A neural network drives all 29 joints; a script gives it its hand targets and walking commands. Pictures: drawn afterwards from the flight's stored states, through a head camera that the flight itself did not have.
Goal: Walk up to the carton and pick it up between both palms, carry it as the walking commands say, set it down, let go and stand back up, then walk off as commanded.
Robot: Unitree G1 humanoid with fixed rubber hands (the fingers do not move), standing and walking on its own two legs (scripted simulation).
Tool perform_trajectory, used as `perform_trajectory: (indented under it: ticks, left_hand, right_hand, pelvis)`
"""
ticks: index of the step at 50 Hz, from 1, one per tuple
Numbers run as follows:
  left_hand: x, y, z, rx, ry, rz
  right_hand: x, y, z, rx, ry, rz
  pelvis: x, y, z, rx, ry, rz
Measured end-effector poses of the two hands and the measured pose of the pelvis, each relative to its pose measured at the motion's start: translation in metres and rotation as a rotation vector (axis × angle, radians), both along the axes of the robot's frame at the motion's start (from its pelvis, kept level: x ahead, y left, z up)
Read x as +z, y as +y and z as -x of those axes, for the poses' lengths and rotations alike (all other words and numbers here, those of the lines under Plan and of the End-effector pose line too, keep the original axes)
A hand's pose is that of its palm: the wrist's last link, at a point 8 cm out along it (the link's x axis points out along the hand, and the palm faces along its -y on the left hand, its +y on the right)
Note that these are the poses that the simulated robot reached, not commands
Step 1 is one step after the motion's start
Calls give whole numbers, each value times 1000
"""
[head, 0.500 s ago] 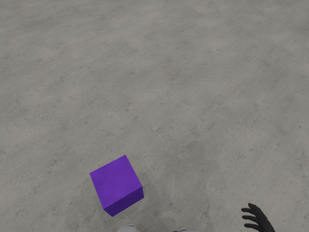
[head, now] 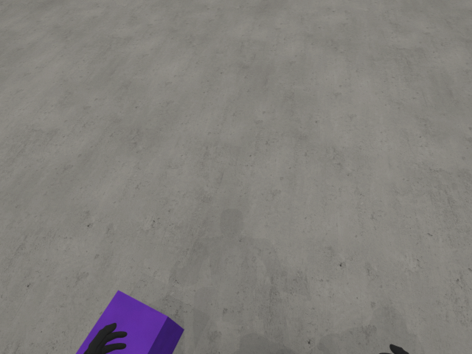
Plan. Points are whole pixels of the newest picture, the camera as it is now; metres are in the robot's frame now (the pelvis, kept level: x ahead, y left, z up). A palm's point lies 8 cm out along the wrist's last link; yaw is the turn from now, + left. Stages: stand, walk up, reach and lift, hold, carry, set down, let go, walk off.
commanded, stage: walk off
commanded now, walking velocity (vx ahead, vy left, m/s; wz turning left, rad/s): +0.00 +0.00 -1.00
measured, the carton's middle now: (136, 341) +0.24 +0.40 -0.63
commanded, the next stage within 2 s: none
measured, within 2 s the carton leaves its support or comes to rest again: neither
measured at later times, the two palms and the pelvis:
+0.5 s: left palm (105, 324) +0.21 +0.27 -0.12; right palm out of the picture +0.05 -0.24 -0.07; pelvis +0.02 +0.05 +0.02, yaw -28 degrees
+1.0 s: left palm (201, 266) +0.30 +0.09 -0.08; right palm out of the picture -0.15 -0.23 -0.12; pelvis +0.01 +0.02 +0.01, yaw -57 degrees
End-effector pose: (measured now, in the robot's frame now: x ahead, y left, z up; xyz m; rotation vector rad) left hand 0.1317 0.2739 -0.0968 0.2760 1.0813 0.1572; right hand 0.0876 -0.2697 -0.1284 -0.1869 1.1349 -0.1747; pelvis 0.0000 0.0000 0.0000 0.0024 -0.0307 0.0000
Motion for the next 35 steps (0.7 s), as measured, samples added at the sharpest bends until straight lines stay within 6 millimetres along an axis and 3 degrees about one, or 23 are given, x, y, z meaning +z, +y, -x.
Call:
perform_trajectory:
  ticks: [4, 10, 15, 19, 29, 32, 35]
  left_hand:
    - [5, -8, -5, -48, 16, -45]
    - [1, -8, -4, -96, 90, -56]
    - [-10, -2, -13, -155, 119, -17]
    - [-23, 8, -33, -203, 125, 17]
    - [-14, -13, -104, -447, 128, 30]
    - [-9, -35, -127, -529, 114, 30]
    - [-3, -70, -150, -624, 85, 25]
  right_hand:
    - [2, -18, 13, -71, 21, 21]
    - [23, -25, -2, -128, -78, 57]
    - [37, -12, -16, -182, -152, 81]
    - [45, 9, -13, -236, -193, 101]
    - [58, 40, 79, -488, -108, 118]
    - [51, 44, 108, -558, -89, 101]
    - [38, 48, 142, -635, -55, 78]
  pelvis:
    - [4, -4, -1, -82, 11, -8]
    - [10, -1, -4, -192, 29, -5]
    - [9, 15, -9, -275, 38, 3]
    - [6, 35, -16, -348, 37, 2]
    - [21, 53, -25, -575, 5, 6]
    - [20, 53, -24, -635, 2, 1]
    - [16, 51, -23, -698, 2, -4]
